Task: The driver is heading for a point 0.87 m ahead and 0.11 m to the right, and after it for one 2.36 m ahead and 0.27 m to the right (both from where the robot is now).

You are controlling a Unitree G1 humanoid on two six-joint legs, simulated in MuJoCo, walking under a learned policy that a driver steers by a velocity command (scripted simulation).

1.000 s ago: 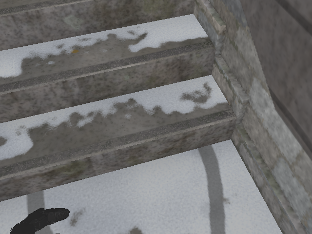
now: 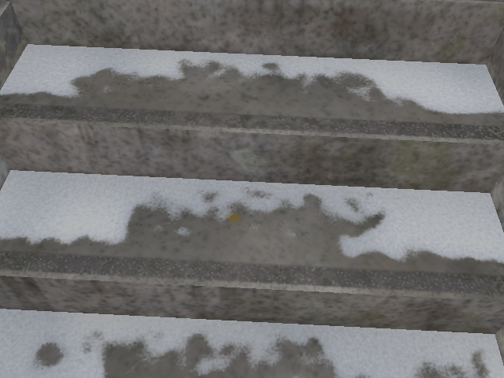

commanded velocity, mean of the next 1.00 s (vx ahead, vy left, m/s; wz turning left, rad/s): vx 0.50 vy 0.00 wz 0.10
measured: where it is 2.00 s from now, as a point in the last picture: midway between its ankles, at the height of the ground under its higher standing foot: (257, 110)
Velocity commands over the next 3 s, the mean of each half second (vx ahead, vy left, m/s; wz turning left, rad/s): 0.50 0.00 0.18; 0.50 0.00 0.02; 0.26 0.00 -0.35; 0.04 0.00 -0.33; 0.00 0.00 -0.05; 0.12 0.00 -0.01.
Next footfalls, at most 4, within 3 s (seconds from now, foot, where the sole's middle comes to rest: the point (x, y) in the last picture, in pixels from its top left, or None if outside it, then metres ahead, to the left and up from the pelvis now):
0.32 right None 0.40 -0.19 -0.61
0.90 left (223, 224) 0.72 0.05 -0.44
1.40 right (307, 102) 0.95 -0.16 -0.28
1.88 left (214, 96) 0.98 0.06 -0.28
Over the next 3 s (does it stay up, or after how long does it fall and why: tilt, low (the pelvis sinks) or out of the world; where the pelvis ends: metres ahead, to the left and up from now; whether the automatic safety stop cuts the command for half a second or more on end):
stays up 0.96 -0.05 0.49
